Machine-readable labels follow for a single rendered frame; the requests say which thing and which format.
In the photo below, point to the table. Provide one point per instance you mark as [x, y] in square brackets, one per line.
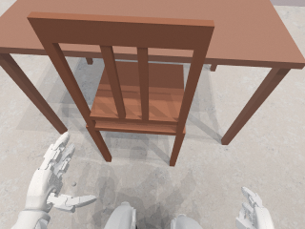
[247, 33]

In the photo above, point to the robot right thigh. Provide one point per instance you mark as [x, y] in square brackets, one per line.
[184, 223]

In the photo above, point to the robot left forearm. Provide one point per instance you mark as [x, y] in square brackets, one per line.
[32, 219]

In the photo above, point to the right robot hand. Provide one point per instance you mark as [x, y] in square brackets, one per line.
[259, 217]

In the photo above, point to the robot left shin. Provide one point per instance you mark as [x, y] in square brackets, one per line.
[125, 204]

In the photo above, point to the left robot hand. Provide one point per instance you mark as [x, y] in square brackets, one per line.
[49, 177]

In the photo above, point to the chair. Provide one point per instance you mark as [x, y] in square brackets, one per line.
[132, 97]

